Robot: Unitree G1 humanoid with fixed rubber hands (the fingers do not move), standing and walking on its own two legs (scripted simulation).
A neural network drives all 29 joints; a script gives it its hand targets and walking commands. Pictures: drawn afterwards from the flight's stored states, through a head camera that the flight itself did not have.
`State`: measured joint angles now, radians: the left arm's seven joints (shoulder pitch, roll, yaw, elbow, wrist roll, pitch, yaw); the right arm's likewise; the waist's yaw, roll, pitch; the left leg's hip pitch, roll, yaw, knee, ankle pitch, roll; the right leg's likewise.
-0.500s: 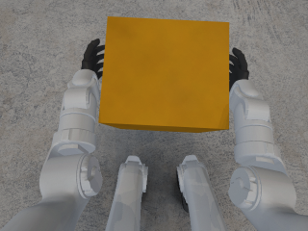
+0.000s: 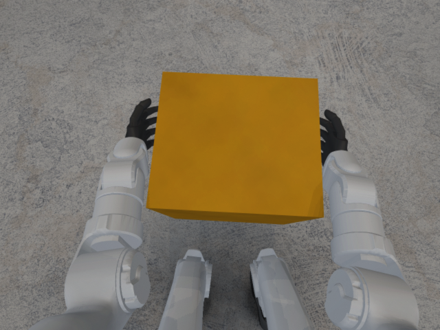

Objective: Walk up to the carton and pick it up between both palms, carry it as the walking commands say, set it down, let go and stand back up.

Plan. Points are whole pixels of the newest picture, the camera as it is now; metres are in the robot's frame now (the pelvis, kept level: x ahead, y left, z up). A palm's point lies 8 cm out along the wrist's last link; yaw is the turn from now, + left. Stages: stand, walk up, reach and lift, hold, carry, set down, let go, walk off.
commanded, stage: reach and lift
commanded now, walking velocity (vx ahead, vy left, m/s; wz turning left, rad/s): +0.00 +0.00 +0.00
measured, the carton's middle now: (233, 161) +0.44 +0.00 -0.12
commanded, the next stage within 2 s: none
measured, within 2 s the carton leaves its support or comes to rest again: neither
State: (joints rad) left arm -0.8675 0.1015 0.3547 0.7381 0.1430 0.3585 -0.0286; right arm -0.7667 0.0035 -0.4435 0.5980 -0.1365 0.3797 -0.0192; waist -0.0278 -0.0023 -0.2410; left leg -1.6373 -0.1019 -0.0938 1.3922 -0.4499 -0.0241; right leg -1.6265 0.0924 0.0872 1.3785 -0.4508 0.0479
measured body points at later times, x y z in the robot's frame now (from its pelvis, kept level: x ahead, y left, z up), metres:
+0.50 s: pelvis +0.03 +0.00 +0.07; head +0.19 +0.01 +0.49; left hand +0.45 +0.17 +0.01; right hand +0.42 -0.19 +0.02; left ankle +0.08 +0.12 -0.57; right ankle +0.08 -0.13 -0.57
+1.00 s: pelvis +0.05 +0.00 +0.13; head +0.16 +0.01 +0.57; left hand +0.42 +0.17 +0.08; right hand +0.40 -0.18 +0.09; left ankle +0.08 +0.12 -0.57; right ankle +0.08 -0.13 -0.57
